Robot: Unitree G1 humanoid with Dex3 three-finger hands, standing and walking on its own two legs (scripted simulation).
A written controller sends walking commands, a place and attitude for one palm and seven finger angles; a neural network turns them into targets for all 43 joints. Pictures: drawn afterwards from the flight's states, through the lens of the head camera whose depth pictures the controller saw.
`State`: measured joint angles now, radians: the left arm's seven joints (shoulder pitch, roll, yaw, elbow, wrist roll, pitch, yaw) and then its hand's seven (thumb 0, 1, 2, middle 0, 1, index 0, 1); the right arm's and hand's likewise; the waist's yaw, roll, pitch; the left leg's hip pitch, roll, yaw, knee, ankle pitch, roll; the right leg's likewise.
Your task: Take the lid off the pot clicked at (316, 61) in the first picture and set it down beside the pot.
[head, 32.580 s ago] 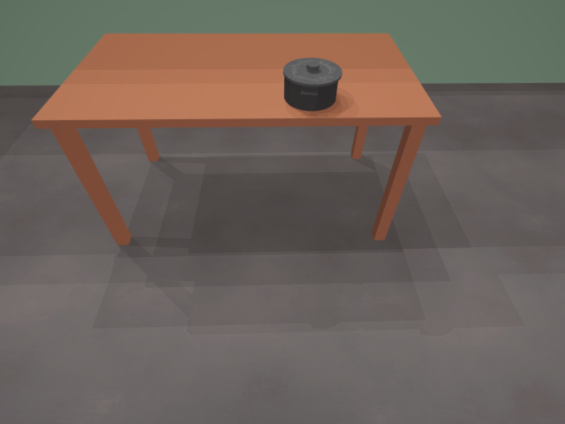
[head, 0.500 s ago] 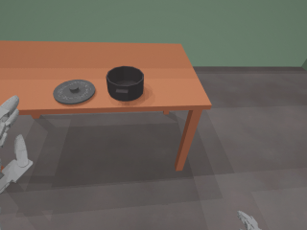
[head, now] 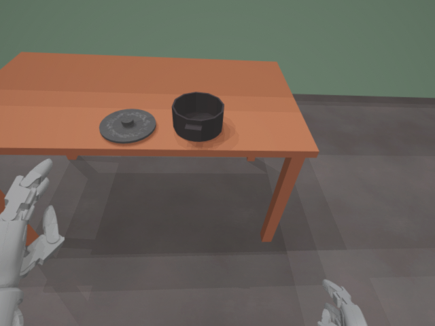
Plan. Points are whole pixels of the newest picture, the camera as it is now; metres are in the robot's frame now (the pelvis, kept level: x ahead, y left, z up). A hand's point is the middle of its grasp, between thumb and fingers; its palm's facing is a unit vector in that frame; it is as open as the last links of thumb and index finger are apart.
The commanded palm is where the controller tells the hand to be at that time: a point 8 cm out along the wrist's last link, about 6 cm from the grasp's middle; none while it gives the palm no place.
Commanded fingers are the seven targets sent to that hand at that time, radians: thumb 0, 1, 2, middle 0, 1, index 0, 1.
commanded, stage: let the arm hang, fingers relaxed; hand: left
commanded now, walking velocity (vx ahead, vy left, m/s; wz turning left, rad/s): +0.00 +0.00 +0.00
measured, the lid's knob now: (127, 120) +0.75 +0.35 -0.07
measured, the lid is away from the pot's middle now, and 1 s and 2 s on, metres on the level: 0.24 0.24 0.24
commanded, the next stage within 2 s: look to check the result in 1.06 s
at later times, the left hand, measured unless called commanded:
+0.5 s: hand out of the picture -0.06 +0.18 -0.17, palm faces +0.05 -0.98 -0.19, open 7.3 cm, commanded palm none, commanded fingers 0.00 0.90 0.90 -0.20 -0.30 -0.20 -0.30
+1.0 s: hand out of the picture +0.04 +0.15 -0.17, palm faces +0.05 -0.98 -0.19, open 7.3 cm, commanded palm none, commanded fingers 0.00 0.90 0.90 -0.20 -0.30 -0.20 -0.30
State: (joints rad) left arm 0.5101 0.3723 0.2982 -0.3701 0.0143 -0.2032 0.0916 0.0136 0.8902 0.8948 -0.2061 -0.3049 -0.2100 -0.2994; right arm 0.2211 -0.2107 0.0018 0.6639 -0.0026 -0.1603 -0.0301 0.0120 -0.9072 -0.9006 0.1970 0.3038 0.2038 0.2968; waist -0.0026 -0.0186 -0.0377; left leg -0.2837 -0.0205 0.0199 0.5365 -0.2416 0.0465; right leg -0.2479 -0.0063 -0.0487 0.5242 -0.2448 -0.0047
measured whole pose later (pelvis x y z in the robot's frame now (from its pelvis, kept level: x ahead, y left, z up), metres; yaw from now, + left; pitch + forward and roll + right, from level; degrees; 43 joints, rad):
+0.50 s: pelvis +0.02 +0.00 +0.01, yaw +1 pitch +0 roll -1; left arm 0.40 0.20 0.00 1.14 0.01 0.03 0.03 0.01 0.93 0.89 -0.20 -0.30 -0.20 -0.30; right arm 0.34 -0.15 -0.02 1.06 -0.01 0.02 -0.03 0.01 -0.91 -0.90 0.20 0.30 0.20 0.30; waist 0.01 -0.01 0.05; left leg -0.24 -0.04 0.00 0.47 -0.23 0.05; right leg -0.17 -0.01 -0.04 0.42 -0.24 0.01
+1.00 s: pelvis +0.03 -0.02 +0.01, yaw +0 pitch -1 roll -1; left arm 0.27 0.14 0.01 1.12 0.00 0.00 0.05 0.02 0.93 0.89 -0.20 -0.30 -0.20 -0.30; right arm 0.33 -0.10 -0.02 1.12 -0.01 -0.01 -0.04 0.01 -0.92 -0.90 0.19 0.30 0.20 0.30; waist -0.01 0.00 0.02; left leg -0.20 -0.01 0.00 0.47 -0.26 0.02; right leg -0.15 0.01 -0.04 0.44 -0.28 -0.02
